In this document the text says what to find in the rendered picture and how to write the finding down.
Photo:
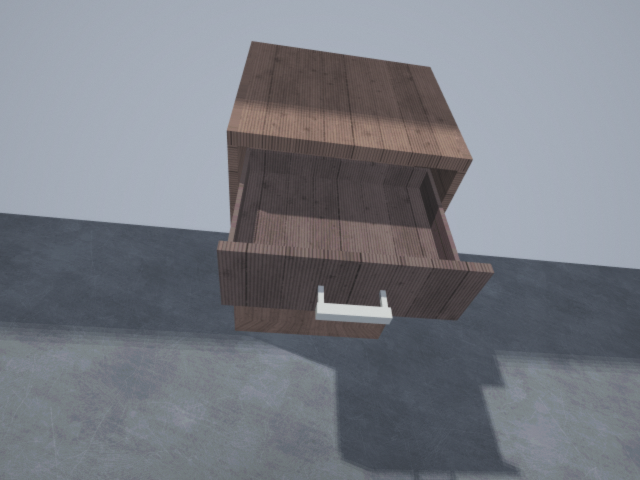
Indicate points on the handle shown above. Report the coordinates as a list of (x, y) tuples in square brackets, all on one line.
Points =
[(353, 313)]

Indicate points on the cabinet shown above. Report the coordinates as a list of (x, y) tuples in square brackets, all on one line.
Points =
[(327, 104)]

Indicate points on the drawer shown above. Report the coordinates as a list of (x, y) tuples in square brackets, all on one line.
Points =
[(354, 227)]

